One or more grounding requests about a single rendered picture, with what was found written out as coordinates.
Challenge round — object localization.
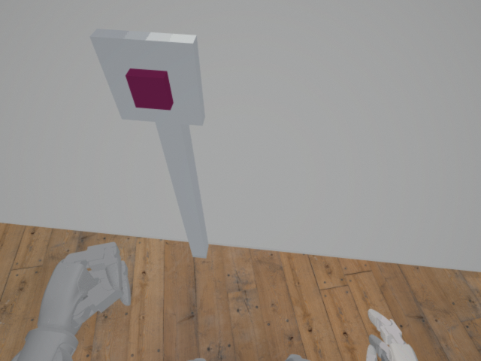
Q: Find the button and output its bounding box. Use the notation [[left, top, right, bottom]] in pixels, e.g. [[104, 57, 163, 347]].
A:
[[126, 68, 174, 110]]

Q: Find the robot left forearm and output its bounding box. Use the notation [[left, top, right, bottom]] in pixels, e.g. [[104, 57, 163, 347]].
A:
[[11, 327, 79, 361]]

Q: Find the right robot hand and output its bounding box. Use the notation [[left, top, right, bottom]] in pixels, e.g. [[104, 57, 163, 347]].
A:
[[366, 309, 418, 361]]

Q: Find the panel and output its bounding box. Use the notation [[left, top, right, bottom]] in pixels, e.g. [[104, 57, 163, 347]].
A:
[[90, 29, 209, 259]]

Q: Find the left robot hand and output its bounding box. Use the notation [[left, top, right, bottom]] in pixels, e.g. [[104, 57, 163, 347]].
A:
[[38, 242, 131, 335]]

